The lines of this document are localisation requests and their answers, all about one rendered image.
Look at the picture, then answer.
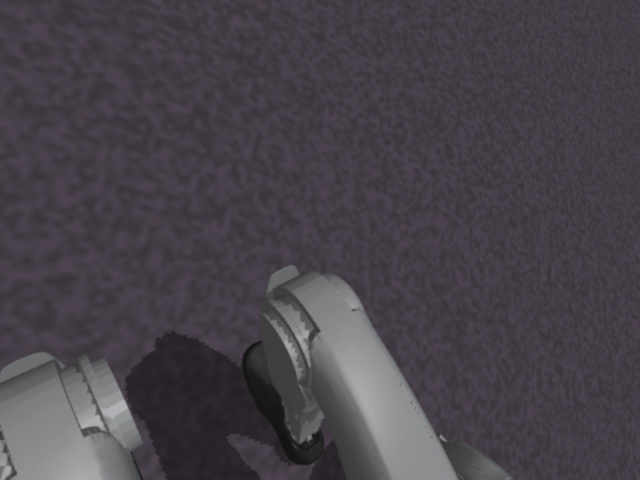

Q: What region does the right robot hand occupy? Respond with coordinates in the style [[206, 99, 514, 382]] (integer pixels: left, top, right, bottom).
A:
[[435, 432, 514, 480]]

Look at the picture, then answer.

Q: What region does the right robot foot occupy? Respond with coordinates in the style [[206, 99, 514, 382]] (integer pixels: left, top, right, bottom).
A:
[[242, 341, 324, 465]]

